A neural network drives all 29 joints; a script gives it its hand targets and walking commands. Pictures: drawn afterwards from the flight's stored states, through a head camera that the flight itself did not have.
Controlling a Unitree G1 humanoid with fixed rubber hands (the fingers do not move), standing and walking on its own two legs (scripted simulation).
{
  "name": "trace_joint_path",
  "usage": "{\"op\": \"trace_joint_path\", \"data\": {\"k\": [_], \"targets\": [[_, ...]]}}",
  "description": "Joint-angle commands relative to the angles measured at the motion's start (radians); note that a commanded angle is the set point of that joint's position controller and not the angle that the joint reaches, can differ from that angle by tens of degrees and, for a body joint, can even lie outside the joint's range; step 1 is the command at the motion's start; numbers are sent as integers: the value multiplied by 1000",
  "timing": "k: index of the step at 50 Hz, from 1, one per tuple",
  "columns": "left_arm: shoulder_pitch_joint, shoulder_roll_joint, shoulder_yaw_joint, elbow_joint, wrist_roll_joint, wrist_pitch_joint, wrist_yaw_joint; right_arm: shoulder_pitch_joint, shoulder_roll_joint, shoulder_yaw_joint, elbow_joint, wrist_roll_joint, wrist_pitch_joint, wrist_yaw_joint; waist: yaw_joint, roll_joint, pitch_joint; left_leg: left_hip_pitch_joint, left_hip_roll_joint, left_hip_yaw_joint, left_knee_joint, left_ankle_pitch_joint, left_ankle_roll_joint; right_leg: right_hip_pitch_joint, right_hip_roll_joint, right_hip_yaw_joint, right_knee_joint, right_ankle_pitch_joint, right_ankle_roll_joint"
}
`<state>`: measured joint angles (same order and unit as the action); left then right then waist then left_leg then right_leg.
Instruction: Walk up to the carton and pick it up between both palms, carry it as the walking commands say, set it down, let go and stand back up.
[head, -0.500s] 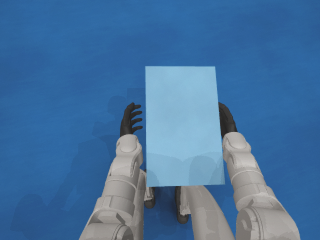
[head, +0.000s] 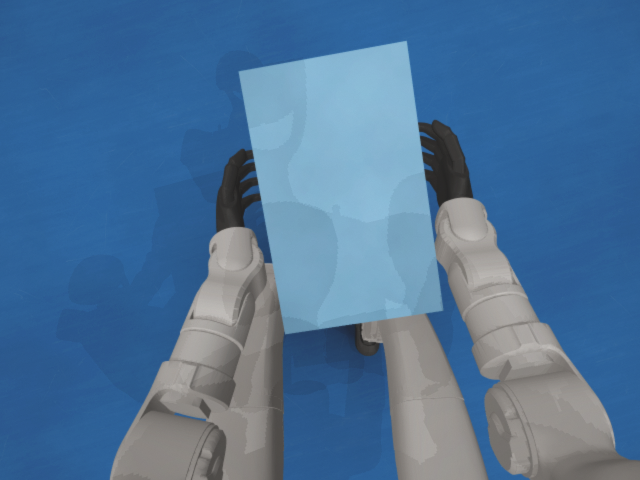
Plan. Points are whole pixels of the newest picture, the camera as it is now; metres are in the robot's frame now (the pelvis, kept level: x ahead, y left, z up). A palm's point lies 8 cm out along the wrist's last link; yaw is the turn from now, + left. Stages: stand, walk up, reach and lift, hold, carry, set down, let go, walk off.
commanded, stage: set down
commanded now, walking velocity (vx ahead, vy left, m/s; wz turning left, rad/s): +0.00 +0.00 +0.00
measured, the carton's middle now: (339, 196) +0.39 -0.02 -0.22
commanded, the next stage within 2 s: none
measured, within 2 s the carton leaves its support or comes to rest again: neither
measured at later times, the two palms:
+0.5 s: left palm (257, 186) +0.41 +0.10 -0.24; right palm (442, 164) +0.43 -0.16 -0.23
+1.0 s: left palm (261, 170) +0.44 +0.10 -0.32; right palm (424, 150) +0.46 -0.16 -0.30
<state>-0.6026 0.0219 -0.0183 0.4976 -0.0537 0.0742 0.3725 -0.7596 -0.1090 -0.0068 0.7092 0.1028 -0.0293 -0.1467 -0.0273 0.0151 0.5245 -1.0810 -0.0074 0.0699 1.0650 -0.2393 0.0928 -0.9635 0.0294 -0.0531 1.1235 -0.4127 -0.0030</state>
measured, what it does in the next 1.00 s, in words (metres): lowers itself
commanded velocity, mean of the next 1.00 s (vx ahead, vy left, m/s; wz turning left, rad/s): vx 0.00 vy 0.00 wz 0.00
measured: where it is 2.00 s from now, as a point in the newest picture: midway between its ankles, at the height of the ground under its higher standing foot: (331, 316)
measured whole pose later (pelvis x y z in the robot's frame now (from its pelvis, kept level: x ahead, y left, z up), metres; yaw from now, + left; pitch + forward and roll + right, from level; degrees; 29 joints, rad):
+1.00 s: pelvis -0.03 -0.01 -0.14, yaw -1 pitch +25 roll -3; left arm -1.09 0.14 0.02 0.66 -0.13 0.18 0.34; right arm -1.19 -0.21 -0.07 0.77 0.14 0.14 -0.19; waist -0.01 0.02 0.53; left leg -1.71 -0.01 0.07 1.60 -0.33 0.09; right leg -1.59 0.02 -0.07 1.72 -0.56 -0.03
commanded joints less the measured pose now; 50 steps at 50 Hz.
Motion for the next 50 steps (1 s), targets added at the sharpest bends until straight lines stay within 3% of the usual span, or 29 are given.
{"op": "trace_joint_path", "data": {"k": [1, 3, 4, 7, 10, 11, 13, 14, 15, 16, 17, 19, 20, 21, 22, 24, 25, 30, 31, 33, 37, 38, 40, 42, 43, 44, 47, 49, 50], "targets": [[-450, -217, -256, -257, -75, -89, -43, -388, 141, 120, -316, 86, -53, -9, -79, 73, -1645, 952, -50, -319, 24, 318, -84, -7, 50, 100, -32, 156, -42], [-519, -240, -258, -257, -95, -98, -62, -357, 148, 90, -282, 32, -41, -17, -138, 49, -1650, 873, -56, -314, 48, 244, -72, 12, 41, 114, -19, 162, -41], [-561, -241, -256, -323, -93, -99, -57, -398, 144, 110, -285, 49, -41, -11, -65, 104, -1752, 912, -60, -319, 63, 269, -85, 6, 47, 112, 22, 158, -55], [-514, -254, -212, -142, -65, -70, -54, -454, 173, 108, -250, 63, -17, -5, -37, 69, -1677, 840, -60, -306, 70, 178, -68, -78, 41, 105, 33, 92, -47], [-635, -232, -164, -133, -65, -66, -70, -566, 251, 137, -251, 63, -6, -5, -2, 2, -1648, 677, -80, -259, 118, 132, -51, -37, 43, 126, 52, 100, -45], [-696, -250, -198, -218, -96, -82, -74, -543, 240, 116, -255, 34, -6, -3, -65, 7, -1760, 703, -86, -262, 148, 152, -61, -25, 49, 113, 84, 124, -46], [-608, -308, -189, -72, -68, -62, -84, -548, 260, 137, -244, 55, -2, 0, -28, 23, -1748, 709, -76, -264, 157, 143, -60, -71, 43, 120, 89, 92, -49], [-729, -254, -164, -179, -87, -77, -71, -617, 253, 137, -253, 61, 2, -11, 3, -28, -1817, 672, -83, -244, 181, 123, -53, -58, 49, 109, 128, 90, -43], [-752, -294, -175, -147, -101, -71, -75, -638, 270, 126, -252, 37, 9, -11, -43, -10, -1829, 688, -74, -277, 189, 107, -59, -94, 54, 101, 140, 88, -47], [-716, -264, -177, -201, -82, -64, -71, -658, 274, 153, -297, 78, 5, -6, 20, 29, -1896, 735, -72, -272, 206, 161, -60, -81, 41, 126, 165, 123, -47], [-742, -249, -140, -155, -76, -71, -72, -613, 249, 112, -180, 42, 18, -16, -4, -5, -1819, 629, -79, -240, 211, 82, -57, -87, 44, 104, 158, 70, -44], [-748, -263, -173, -165, -93, -54, -66, -690, 275, 154, -310, 92, 26, -15, 8, 5, -1876, 643, -73, -243, 238, 134, -49, -92, 55, 109, 178, 116, -44], [-865, -265, -208, -269, -126, -64, -59, -732, 241, 134, -341, 82, 23, -24, -46, 6, -2002, 668, -76, -242, 264, 114, -55, -61, 48, 95, 211, 103, -46], [-924, -216, -169, -293, -117, -46, -55, -777, 262, 178, -331, 122, 54, -33, 31, 1, -1946, 614, -70, -223, 255, 52, -46, -13, 44, 118, 186, 63, -49], [-832, -222, -209, -285, -131, -37, -53, -713, 232, 186, -388, 121, 48, -44, -16, -9, -2012, 673, -77, -221, 269, 106, -47, 4, 50, 93, 200, 111, -41], [-819, -215, -137, -162, -128, -14, -59, -691, 241, 179, -303, 113, 78, -43, 15, -45, -1874, 540, -73, -214, 258, 28, -40, -41, 50, 98, 190, 35, -46], [-884, -226, -197, -283, -157, -26, -59, -724, 253, 188, -387, 127, 76, -50, -31, -17, -1946, 568, -78, -201, 284, 86, -42, 3, 52, 97, 203, 100, -47], [-933, -204, -147, -178, -136, -5, -51, -722, 212, 148, -241, 135, 99, -39, -19, 5, -1805, 515, -67, -241, 307, 76, -48, -195, 59, 85, 268, 74, -53], [-926, -208, -118, -167, -113, -11, -55, -769, 261, 177, -267, 149, 96, -43, 37, -4, -1833, 497, -64, -225, 325, 104, -44, -147, 49, 113, 263, 98, -50], [-967, -230, -129, -165, -127, -13, -59, -780, 225, 141, -234, 135, 93, -36, -20, 8, -1852, 475, -70, -221, 349, 111, -50, -199, 61, 88, 289, 83, -48], [-985, -280, -138, -149, -133, -13, -59, -879, 293, 175, -302, 137, 82, -24, 9, 7, -1915, 518, -91, -231, 400, 186, -45, -257, 84, 98, 339, 126, -46], [-1005, -229, -101, -130, -106, -16, -65, -852, 296, 149, -167, 147, 94, -21, 46, 2, -1831, 454, -79, -205, 401, 137, -41, -270, 72, 104, 324, 89, -46], [-1056, -291, -137, -181, -118, -3, -70, -881, 262, 136, -204, 143, 91, -5, 7, 58, -1991, 601, -85, -237, 436, 184, -66, -341, 79, 84, 374, 90, -49], [-1105, -298, -152, -140, -127, 1, -68, -915, 297, 143, -186, 119, 98, -8, -39, 10, -1956, 546, -77, -259, 442, 127, -55, -366, 75, 71, 394, 67, -48], [-1198, -311, -182, -270, -155, -6, -67, -903, 313, 122, -166, 112, 102, -6, -66, 25, -2037, 588, -86, -240, 466, 160, -67, -353, 82, 77, 388, 77, -56], [-1103, -338, -148, -136, -145, 12, -67, -955, 247, 126, -194, 99, 95, -8, -25, 17, -2017, 601, -89, -254, 469, 181, -71, -411, 78, 65, 412, 60, -51], [-1172, -325, -162, -158, -142, 22, -69, -997, 282, 132, -186, 124, 109, -3, -18, 43, -2001, 569, -86, -245, 484, 108, -59, -383, 74, 72, 430, 44, -55], [-1256, -240, -136, -208, -143, 15, -70, -1081, 325, 171, -240, 160, 121, -8, 31, -13, -2028, 514, -82, -208, 512, 113, -38, -330, 76, 84, 422, 38, -32], [-1269, -252, -142, -184, -163, 25, -65, -1048, 298, 145, -185, 135, 129, -16, -7, -30, -1972, 472, -89, -221, 495, 88, -46, -363, 81, 78, 432, 34, -35]]}}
